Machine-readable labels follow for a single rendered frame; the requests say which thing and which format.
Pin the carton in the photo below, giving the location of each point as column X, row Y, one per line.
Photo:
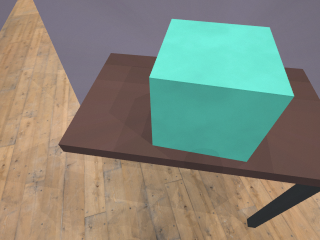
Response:
column 216, row 88

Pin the table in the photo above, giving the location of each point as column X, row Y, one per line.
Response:
column 114, row 121

